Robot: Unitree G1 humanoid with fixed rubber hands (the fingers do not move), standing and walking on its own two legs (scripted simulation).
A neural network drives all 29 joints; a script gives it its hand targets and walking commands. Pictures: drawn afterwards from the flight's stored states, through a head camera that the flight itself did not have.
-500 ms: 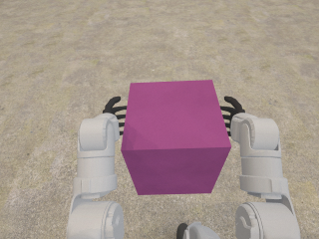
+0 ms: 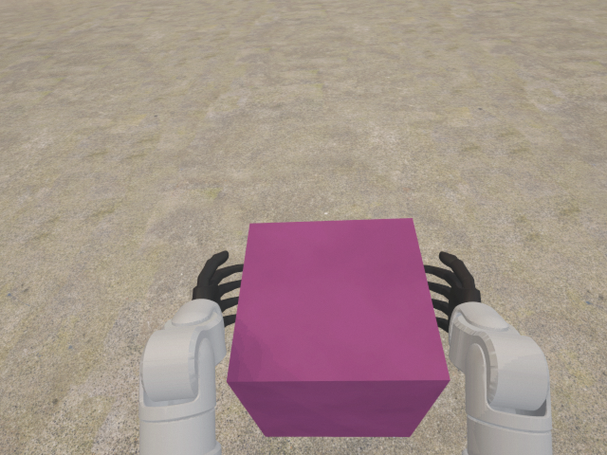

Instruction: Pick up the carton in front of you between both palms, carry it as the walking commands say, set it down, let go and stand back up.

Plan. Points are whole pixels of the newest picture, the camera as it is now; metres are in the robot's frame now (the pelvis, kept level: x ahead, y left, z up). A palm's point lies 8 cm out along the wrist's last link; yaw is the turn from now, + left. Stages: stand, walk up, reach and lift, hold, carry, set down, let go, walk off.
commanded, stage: carry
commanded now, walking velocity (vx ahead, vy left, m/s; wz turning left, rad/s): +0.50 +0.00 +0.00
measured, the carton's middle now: (333, 335) +0.29 +0.00 +0.02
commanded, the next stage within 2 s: none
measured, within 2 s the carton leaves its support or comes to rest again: neither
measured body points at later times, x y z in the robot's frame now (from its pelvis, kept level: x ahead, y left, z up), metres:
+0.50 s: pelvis +0.22 +0.03 +0.00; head +0.18 +0.03 +0.44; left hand +0.50 +0.17 +0.09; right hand +0.49 -0.13 +0.09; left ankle +0.19 +0.10 -0.74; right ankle +0.27 -0.10 -0.74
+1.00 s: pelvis +0.27 +0.02 -0.01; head +0.24 +0.01 +0.44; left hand +0.55 +0.17 +0.04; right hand +0.55 -0.13 +0.04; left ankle +0.19 +0.11 -0.74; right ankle +0.27 -0.10 -0.74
